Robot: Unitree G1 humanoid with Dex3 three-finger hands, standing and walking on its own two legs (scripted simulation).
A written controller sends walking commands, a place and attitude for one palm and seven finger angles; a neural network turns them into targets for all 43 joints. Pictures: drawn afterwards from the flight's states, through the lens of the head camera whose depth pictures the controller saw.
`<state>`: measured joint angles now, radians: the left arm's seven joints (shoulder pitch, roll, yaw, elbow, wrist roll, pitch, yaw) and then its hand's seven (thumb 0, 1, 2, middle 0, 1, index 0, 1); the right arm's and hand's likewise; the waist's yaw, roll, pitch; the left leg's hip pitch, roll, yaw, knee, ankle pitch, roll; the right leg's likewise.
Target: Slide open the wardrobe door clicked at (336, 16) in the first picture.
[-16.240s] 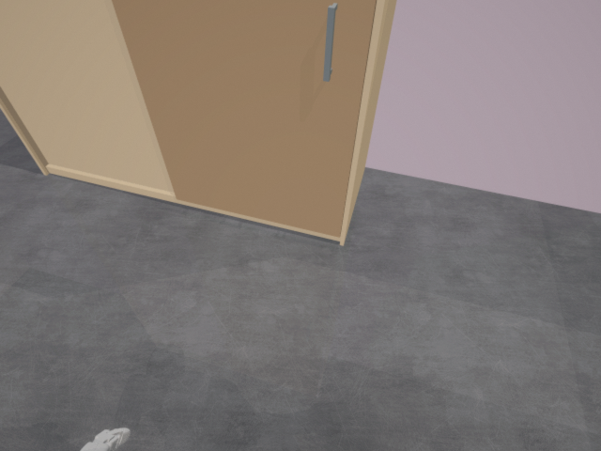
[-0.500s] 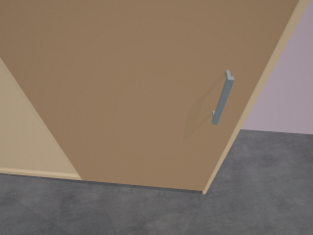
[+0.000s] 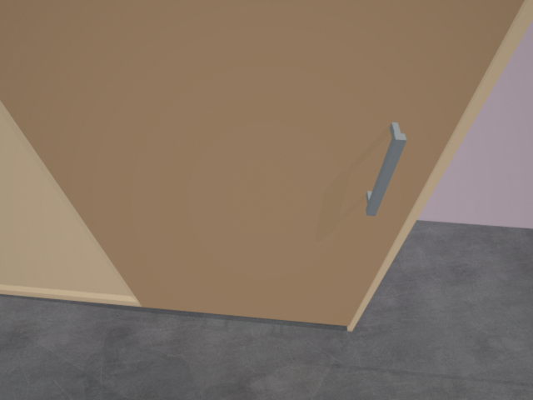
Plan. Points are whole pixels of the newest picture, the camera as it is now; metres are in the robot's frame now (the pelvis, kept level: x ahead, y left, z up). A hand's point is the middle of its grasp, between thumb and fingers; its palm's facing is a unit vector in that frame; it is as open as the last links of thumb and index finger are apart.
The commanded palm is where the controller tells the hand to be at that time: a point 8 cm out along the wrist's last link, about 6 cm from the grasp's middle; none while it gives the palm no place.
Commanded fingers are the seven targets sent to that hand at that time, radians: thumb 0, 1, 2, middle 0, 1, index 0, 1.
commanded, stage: look again from close up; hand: right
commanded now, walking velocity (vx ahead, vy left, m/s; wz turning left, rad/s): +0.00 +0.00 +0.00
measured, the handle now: (382, 172) +0.49 -0.18 +0.08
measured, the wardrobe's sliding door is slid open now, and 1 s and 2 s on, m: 0.00 0.00 0.00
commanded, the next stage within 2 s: raise the hand with hooked fingers in 0.04 s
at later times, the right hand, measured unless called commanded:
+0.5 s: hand (395, 372) +0.18 -0.17 -0.03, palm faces -0.01 +1.00 +0.00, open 8.2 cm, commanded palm +0.13 -0.24 -0.04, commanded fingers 0.00 -0.46 -0.71 0.23 0.58 0.23 0.58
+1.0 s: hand (443, 345) +0.21 -0.23 +0.02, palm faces +0.13 +0.99 -0.06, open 11.2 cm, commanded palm +0.17 -0.27 +0.02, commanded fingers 0.00 0.13 -0.46 0.27 0.96 0.27 0.96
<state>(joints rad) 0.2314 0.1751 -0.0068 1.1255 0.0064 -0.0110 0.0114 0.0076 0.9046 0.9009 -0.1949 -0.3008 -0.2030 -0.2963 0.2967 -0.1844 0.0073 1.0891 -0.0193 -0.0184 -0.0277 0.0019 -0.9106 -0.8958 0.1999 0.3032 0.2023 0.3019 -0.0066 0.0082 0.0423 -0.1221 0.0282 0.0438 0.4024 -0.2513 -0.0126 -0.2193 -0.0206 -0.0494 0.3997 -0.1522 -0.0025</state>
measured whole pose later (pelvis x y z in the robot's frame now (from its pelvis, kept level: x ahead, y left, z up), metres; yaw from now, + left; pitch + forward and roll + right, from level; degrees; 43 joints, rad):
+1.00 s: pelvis +0.00 +0.02 -0.06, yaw +0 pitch +9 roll +1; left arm 0.28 0.20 -0.01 0.62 -0.03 -0.24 0.08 0.02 0.90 0.90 -0.20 -0.30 -0.21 -0.30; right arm 0.39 -0.29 -0.35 -0.02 0.37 -0.22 0.31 0.00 -0.10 -0.55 0.26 0.82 0.26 0.82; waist 0.00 -0.04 -0.11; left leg -0.59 -0.01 0.07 0.93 -0.49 0.02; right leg -0.71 -0.07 0.00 0.94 -0.39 0.03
